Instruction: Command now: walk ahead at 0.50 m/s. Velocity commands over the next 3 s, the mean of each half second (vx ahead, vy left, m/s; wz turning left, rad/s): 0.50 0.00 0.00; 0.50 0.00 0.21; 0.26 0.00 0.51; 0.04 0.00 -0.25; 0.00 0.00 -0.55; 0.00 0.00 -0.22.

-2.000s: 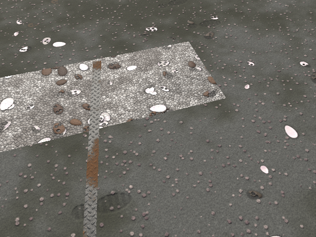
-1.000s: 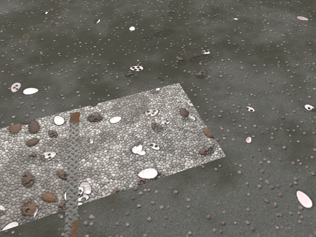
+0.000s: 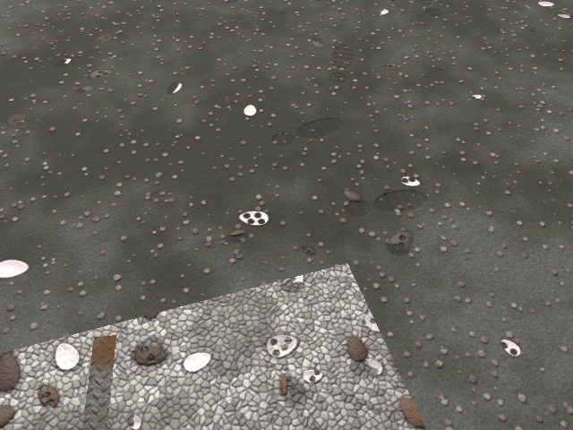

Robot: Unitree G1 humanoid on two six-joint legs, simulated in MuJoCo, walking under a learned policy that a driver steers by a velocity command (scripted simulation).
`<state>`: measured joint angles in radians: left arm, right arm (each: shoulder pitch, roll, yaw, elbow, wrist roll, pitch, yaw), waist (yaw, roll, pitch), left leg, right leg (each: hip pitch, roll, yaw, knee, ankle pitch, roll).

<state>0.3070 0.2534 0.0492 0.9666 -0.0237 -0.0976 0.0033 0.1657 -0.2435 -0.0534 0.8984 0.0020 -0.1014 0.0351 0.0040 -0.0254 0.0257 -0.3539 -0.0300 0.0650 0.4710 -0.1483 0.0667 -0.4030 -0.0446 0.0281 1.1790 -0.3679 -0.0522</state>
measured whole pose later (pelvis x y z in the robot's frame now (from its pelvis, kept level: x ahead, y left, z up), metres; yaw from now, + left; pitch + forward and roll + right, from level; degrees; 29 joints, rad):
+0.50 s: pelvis +0.28 -0.05 -0.01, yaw +0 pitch +2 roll +1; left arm 0.05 0.23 0.06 0.84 -0.01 -0.11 -0.03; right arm 0.37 -0.25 -0.05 1.03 0.02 -0.07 0.00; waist -0.04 0.01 0.03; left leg -0.17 0.00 -0.03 0.93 -0.47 0.03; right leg -0.48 0.00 -0.06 0.57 -0.13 -0.07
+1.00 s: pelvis +0.55 -0.02 -0.02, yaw +8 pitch +2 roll -2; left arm 0.34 0.25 0.07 0.99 -0.01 -0.06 0.02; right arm 0.06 -0.23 -0.06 0.83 0.02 -0.06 0.06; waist 0.04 0.01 0.01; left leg -0.54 0.02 0.06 0.58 -0.08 0.11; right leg 0.11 -0.02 -0.19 0.32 -0.44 0.02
